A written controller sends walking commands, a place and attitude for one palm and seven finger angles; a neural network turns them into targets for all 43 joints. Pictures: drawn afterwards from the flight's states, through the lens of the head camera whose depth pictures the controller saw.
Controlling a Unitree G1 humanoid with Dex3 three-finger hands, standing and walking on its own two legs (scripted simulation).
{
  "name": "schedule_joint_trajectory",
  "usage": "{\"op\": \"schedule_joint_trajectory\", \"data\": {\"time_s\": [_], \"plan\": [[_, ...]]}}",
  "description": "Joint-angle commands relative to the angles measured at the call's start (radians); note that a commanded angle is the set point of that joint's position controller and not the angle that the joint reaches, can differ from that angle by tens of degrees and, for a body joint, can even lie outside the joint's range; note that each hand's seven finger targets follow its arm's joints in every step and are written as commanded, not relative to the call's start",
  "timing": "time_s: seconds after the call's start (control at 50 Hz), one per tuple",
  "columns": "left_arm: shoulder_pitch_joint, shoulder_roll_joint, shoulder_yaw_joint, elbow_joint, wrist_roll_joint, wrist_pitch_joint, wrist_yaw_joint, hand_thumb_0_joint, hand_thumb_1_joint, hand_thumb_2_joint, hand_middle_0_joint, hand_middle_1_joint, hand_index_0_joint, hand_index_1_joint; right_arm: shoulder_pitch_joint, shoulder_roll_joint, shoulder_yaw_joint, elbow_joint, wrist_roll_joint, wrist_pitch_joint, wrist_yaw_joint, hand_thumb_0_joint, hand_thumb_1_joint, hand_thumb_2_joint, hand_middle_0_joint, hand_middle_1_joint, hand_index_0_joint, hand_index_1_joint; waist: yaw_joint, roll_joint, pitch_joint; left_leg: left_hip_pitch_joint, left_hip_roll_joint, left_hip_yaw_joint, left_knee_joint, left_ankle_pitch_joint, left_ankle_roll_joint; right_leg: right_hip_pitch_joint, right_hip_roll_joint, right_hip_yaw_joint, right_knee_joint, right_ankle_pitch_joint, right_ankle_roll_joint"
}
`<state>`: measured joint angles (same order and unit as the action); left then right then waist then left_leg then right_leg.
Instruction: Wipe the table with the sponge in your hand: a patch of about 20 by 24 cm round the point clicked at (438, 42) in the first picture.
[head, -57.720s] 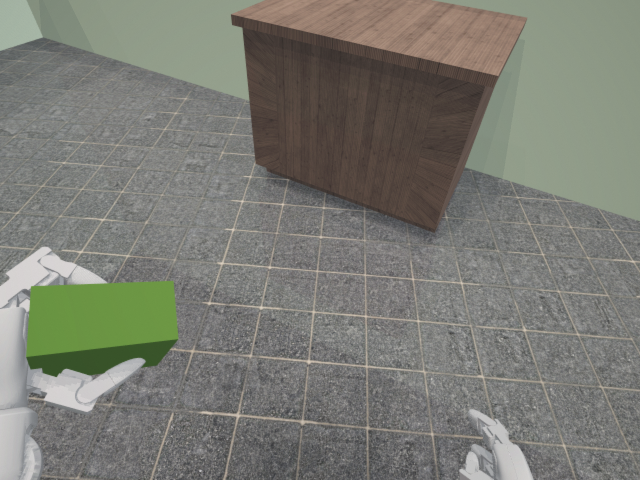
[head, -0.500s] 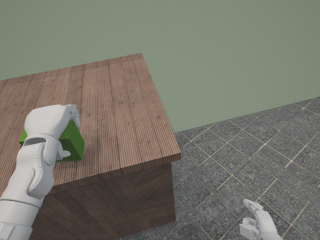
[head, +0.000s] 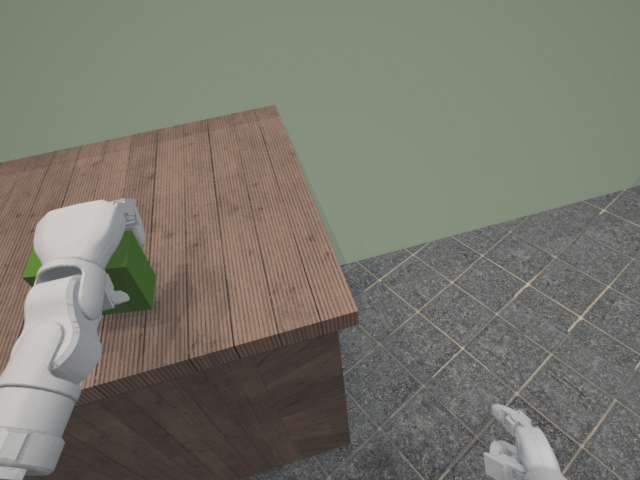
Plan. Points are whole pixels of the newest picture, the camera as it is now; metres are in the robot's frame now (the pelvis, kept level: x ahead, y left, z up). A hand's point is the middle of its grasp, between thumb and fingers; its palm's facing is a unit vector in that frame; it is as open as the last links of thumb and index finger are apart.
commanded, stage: move the sponge above the wiping area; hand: left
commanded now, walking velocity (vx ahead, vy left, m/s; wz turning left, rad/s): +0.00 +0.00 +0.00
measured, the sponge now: (102, 283) +0.31 +0.33 +0.09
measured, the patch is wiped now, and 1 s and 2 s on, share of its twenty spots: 1.00 1.00 1.00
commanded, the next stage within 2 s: none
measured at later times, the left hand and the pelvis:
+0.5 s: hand (88, 257) +0.31 +0.32 +0.15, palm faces +0.13 +0.03 -0.99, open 9.7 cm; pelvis -0.01 +0.01 +0.00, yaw +0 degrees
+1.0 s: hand (85, 248) +0.32 +0.33 +0.16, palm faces +0.15 +0.04 -0.99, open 9.7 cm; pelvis -0.01 +0.01 +0.00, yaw -1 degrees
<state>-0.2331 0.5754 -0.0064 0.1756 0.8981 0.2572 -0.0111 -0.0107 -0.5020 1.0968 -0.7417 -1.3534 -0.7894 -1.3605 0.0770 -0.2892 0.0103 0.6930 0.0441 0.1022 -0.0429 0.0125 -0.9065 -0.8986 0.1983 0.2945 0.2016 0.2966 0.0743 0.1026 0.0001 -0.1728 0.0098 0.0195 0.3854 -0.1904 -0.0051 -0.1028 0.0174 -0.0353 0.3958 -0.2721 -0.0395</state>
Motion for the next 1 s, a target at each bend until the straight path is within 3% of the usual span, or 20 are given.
{"op": "schedule_joint_trajectory", "data": {"time_s": [0.0, 0.06, 0.14, 0.2, 0.26, 0.28, 0.32, 0.36, 0.38, 0.4, 0.5, 0.56, 0.62, 0.66, 0.7, 0.76, 0.78, 0.86, 0.94, 0.98], "plan": [[-0.208, 0.285, 0.161, -0.137, -0.007, 0.108, 0.009, 0.000, 0.100, 1.300, -1.200, -1.600, -1.200, -1.600, -0.181, -0.124, -0.033, -0.169, 0.012, -0.030, 0.005, 0.000, -0.900, -0.900, 0.200, 0.300, 0.200, 0.300, 0.021, -0.074, -0.246, 0.062, -0.056, 0.003, -0.007, 0.333, 0.051, 0.104, 0.008, 0.033, -0.019, 0.431, -0.001], [-0.178, 0.231, 0.090, -0.143, -0.025, 0.154, -0.067, 0.000, 0.100, 1.300, -1.200, -1.600, -1.200, -1.600, -0.204, -0.133, -0.030, -0.190, 0.020, -0.013, 0.000, 0.000, -0.900, -0.900, 0.200, 0.300, 0.200, 0.300, -0.001, -0.124, -0.202, 0.055, -0.059, 0.006, -0.001, 0.300, 0.059, 0.068, 0.006, 0.035, -0.030, 0.423, 0.009], [-0.279, 0.250, 0.060, -0.247, -0.014, 0.100, -0.119, 0.000, 0.100, 1.300, -1.200, -1.600, -1.200, -1.600, -0.192, -0.126, -0.024, -0.200, 0.019, -0.023, -0.019, 0.000, -0.900, -0.900, 0.200, 0.300, 0.200, 0.300, -0.029, -0.139, -0.225, 0.098, -0.062, -0.004, 0.010, 0.275, 0.076, 0.023, 0.009, 0.029, -0.037, 0.374, 0.020], [-0.355, 0.318, 0.123, -0.315, 0.011, 0.000, -0.094, 0.000, 0.100, 1.300, -1.200, -1.600, -1.200, -1.600, -0.167, -0.110, -0.023, -0.188, 0.007, -0.047, -0.036, 0.000, -0.900, -0.900, 0.200, 0.300, 0.200, 0.300, -0.023, -0.086, -0.267, 0.141, -0.062, -0.013, 0.020, 0.284, 0.078, 0.021, 0.017, 0.032, -0.036, 0.341, 0.008], [-0.407, 0.366, 0.185, -0.398, 0.031, -0.070, -0.030, 0.000, 0.100, 1.300, -1.200, -1.600, -1.200, -1.600, -0.162, -0.098, -0.023, -0.181, -0.003, -0.061, -0.041, 0.000, -0.900, -0.900, 0.200, 0.300, 0.200, 0.300, 0.003, 0.041, -0.313, 0.174, -0.058, -0.027, 0.019, 0.338, 0.064, 0.029, 0.028, 0.038, -0.033, 0.334, -0.014], [-0.432, 0.344, 0.179, -0.358, 0.036, -0.075, -0.002, 0.000, 0.100, 1.300, -1.200, -1.600, -1.200, -1.600, -0.150, -0.089, -0.020, -0.165, -0.004, -0.066, -0.040, 0.000, -0.900, -0.900, 0.200, 0.300, 0.200, 0.300, -0.005, 0.048, -0.305, 0.171, -0.055, -0.024, 0.018, 0.339, 0.058, 0.018, 0.028, 0.026, -0.027, 0.318, -0.016], [-0.423, 0.334, 0.193, -0.293, 0.039, -0.061, 0.042, 0.000, 0.100, 1.300, -1.200, -1.600, -1.200, -1.600, -0.140, -0.093, -0.027, -0.151, -0.005, -0.062, -0.031, 0.000, -0.900, -0.900, 0.200, 0.300, 0.200, 0.300, 0.008, 0.056, -0.295, 0.153, -0.047, -0.025, 0.008, 0.333, 0.049, 0.015, 0.028, 0.021, -0.029, 0.301, -0.021], [-0.396, 0.409, 0.260, -0.240, 0.046, -0.016, 0.075, 0.000, 0.100, 1.300, -1.200, -1.600, -1.200, -1.600, -0.153, -0.106, -0.027, -0.145, -0.004, -0.050, -0.021, 0.000, -0.900, -0.900, 0.200, 0.300, 0.200, 0.300, 0.035, 0.090, -0.305, 0.118, -0.049, -0.024, -0.008, 0.328, 0.038, 0.059, 0.029, 0.040, -0.028, 0.293, -0.036], [-0.395, 0.333, 0.197, -0.215, 0.039, 0.011, 0.081, 0.000, 0.100, 1.300, -1.200, -1.600, -1.200, -1.600, -0.166, -0.095, -0.022, -0.153, 0.000, -0.050, -0.015, 0.000, -0.900, -0.900, 0.200, 0.300, 0.200, 0.300, 0.030, 0.062, -0.302, 0.111, -0.048, -0.014, -0.009, 0.321, 0.037, 0.066, 0.019, 0.029, -0.027, 0.300, -0.027], [-0.374, 0.333, 0.196, -0.162, 0.038, 0.042, 0.082, 0.000, 0.100, 1.300, -1.200, -1.600, -1.200, -1.600, -0.170, -0.101, -0.023, -0.142, 0.003, -0.042, -0.011, 0.000, -0.900, -0.900, 0.200, 0.300, 0.200, 0.300, 0.030, 0.035, -0.279, 0.094, -0.046, -0.014, -0.017, 0.306, 0.034, 0.064, 0.021, 0.028, -0.033, 0.290, -0.027], [-0.301, 0.242, 0.067, -0.014, -0.004, 0.179, -0.021, 0.000, 0.100, 1.300, -1.200, -1.600, -1.200, -1.600, -0.213, -0.126, -0.012, -0.158, 0.024, -0.006, -0.012, 0.000, -0.900, -0.900, 0.200, 0.300, 0.200, 0.300, 0.002, -0.117, -0.186, 0.035, -0.053, -0.001, -0.041, 0.189, 0.042, 0.045, 0.008, 0.026, -0.061, 0.244, 0.002], [-0.374, 0.189, -0.030, -0.034, -0.006, 0.190, -0.116, 0.000, 0.100, 1.300, -1.200, -1.600, -1.200, -1.600, -0.215, -0.135, -0.006, -0.182, 0.032, -0.005, -0.026, 0.000, -0.900, -0.900, 0.200, 0.300, 0.200, 0.300, -0.036, -0.125, -0.169, 0.044, -0.054, -0.003, -0.039, 0.136, 0.055, -0.003, 0.006, 0.022, -0.073, 0.194, 0.010], [-0.453, 0.217, -0.026, -0.147, 0.010, 0.091, -0.161, 0.000, 0.100, 1.300, -1.200, -1.600, -1.200, -1.600, -0.182, -0.126, -0.009, -0.191, 0.024, -0.028, -0.036, 0.000, -0.900, -0.900, 0.200, 0.300, 0.200, 0.300, -0.051, -0.122, -0.235, 0.103, -0.058, -0.012, -0.010, 0.160, 0.075, -0.017, 0.009, 0.023, -0.063, 0.209, 0.014], [-0.458, 0.295, 0.054, -0.235, 0.018, -0.001, -0.150, 0.000, 0.100, 1.300, -1.200, -1.600, -1.200, -1.600, -0.165, -0.119, -0.010, -0.198, 0.013, -0.047, -0.043, 0.000, -0.900, -0.900, 0.200, 0.300, 0.200, 0.300, -0.031, -0.082, -0.284, 0.130, -0.057, -0.022, 0.000, 0.182, 0.078, 0.009, 0.015, 0.035, -0.058, 0.219, 0.005], [-0.482, 0.309, 0.095, -0.272, 0.031, -0.084, -0.104, 0.000, 0.100, 1.300, -1.200, -1.600, -1.200, -1.600, -0.145, -0.100, -0.013, -0.183, 0.007, -0.062, -0.047, 0.000, -0.900, -0.900, 0.200, 0.300, 0.200, 0.300, -0.021, -0.040, -0.291, 0.152, -0.057, -0.027, 0.003, 0.207, 0.074, 0.003, 0.024, 0.027, -0.050, 0.220, -0.004], [-0.481, 0.434, 0.252, -0.295, 0.045, -0.127, 0.002, 0.000, 0.100, 1.300, -1.200, -1.600, -1.200, -1.600, -0.132, -0.106, -0.021, -0.164, -0.008, -0.061, -0.044, 0.000, -0.900, -0.900, 0.200, 0.300, 0.200, 0.300, 0.026, 0.062, -0.293, 0.132, -0.051, -0.038, -0.013, 0.248, 0.052, 0.022, 0.036, 0.032, -0.041, 0.214, -0.029], [-0.493, 0.382, 0.225, -0.267, 0.046, -0.119, 0.036, 0.000, 0.100, 1.300, -1.200, -1.600, -1.200, -1.600, -0.131, -0.087, -0.017, -0.161, -0.005, -0.065, -0.037, 0.000, -0.900, -0.900, 0.200, 0.300, 0.200, 0.300, 0.024, 0.074, -0.287, 0.119, -0.050, -0.034, -0.015, 0.257, 0.046, 0.021, 0.033, 0.018, -0.032, 0.208, -0.029], [-0.444, 0.386, 0.241, -0.143, 0.032, -0.006, 0.126, 0.000, 0.100, 1.300, -1.200, -1.600, -1.200, -1.600, -0.156, -0.108, -0.026, -0.138, 0.000, -0.048, -0.016, 0.000, -0.900, -0.900, 0.200, 0.300, 0.200, 0.300, 0.048, 0.078, -0.285, 0.078, -0.040, -0.012, -0.035, 0.251, 0.025, 0.068, 0.028, 0.043, -0.037, 0.215, -0.037], [-0.339, 0.302, 0.152, -0.056, 0.007, 0.127, 0.078, 0.000, 0.100, 1.300, -1.200, -1.600, -1.200, -1.600, -0.202, -0.122, -0.019, -0.149, 0.014, -0.027, -0.010, 0.000, -0.900, -0.900, 0.200, 0.300, 0.200, 0.300, 0.038, -0.036, -0.259, 0.046, -0.049, -0.001, -0.039, 0.225, 0.033, 0.092, 0.014, 0.043, -0.042, 0.259, -0.014], [-0.308, 0.243, 0.073, 0.019, -0.007, 0.192, 0.011, 0.000, 0.100, 1.300, -1.200, -1.600, -1.200, -1.600, -0.208, -0.134, -0.013, -0.148, 0.026, -0.011, -0.012, 0.000, -0.900, -0.900, 0.200, 0.300, 0.200, 0.300, 0.006, -0.110, -0.195, 0.017, -0.050, 0.005, -0.045, 0.185, 0.038, 0.061, 0.009, 0.035, -0.055, 0.245, 0.001]]}}
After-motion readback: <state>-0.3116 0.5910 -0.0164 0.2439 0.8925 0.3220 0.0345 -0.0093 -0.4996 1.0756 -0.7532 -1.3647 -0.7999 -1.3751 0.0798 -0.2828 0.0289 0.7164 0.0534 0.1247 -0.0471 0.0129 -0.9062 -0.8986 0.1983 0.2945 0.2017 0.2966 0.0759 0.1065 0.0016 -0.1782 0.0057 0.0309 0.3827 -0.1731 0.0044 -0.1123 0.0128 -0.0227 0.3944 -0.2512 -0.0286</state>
